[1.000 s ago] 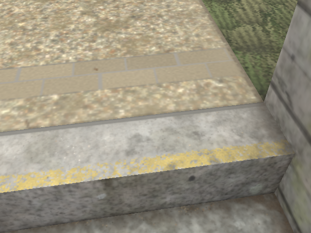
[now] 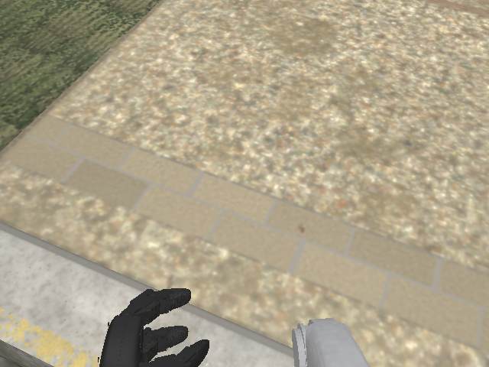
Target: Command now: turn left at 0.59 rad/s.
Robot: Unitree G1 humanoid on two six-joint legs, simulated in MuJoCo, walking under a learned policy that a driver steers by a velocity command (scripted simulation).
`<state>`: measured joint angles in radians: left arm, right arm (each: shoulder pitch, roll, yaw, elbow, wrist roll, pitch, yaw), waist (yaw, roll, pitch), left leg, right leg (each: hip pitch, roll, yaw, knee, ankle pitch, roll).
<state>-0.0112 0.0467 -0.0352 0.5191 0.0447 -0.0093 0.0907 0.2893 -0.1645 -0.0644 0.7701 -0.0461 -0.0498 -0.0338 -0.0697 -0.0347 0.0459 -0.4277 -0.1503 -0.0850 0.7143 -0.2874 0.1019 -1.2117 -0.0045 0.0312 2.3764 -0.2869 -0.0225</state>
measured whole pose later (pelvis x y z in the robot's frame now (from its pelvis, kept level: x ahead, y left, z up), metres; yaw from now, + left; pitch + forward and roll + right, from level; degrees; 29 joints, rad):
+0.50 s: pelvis +0.12 -0.12 +0.10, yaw +18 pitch -2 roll -1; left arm 0.16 0.13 0.02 0.71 0.00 0.06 0.03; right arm 0.27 -0.27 -0.10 0.65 -0.06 0.01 0.02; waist -0.04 0.08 -0.07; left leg -0.62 -0.14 -0.13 1.64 -0.27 0.06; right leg -0.68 -0.08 -0.06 1.48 -0.77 0.01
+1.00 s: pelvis +0.31 +0.02 +0.25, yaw +7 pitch +1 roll -1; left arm 0.29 0.29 0.10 0.81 0.02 -0.05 -0.03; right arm 0.41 -0.18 -0.07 0.76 -0.02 -0.10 0.00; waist -0.04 -0.06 -0.07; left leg -0.29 0.02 0.11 0.49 -0.22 0.04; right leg -0.52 -0.01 0.06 1.31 -0.16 -0.05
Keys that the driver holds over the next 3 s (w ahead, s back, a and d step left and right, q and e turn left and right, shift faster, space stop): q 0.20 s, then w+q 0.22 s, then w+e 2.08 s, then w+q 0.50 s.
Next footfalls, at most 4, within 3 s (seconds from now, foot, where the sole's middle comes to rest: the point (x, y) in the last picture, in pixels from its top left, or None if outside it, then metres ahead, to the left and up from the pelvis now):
0.34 right None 0.21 -0.23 -0.52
0.82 left None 0.37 0.11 -0.52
1.46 right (248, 236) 0.71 -0.05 -0.52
1.96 left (232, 128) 1.10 -0.03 -0.52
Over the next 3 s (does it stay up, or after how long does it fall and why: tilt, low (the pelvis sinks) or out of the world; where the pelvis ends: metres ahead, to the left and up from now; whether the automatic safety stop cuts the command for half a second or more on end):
stays up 1.29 -0.43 0.24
